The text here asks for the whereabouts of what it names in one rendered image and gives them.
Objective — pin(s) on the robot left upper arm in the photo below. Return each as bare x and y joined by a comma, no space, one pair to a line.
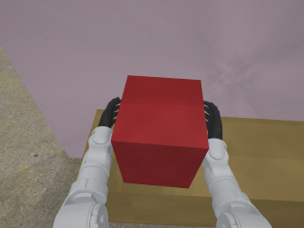
91,214

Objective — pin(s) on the pedestal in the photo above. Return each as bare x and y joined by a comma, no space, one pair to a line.
266,157

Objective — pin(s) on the carton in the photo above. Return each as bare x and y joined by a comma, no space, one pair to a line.
160,134

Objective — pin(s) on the robot right upper arm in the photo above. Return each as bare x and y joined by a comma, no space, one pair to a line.
236,219

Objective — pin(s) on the robot right forearm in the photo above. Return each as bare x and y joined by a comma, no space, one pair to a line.
221,182

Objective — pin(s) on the robot right hand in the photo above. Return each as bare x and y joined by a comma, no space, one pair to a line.
214,124

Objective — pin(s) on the robot left hand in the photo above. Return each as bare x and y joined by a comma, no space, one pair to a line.
107,118

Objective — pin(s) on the robot left forearm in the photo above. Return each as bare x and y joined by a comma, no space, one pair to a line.
91,183

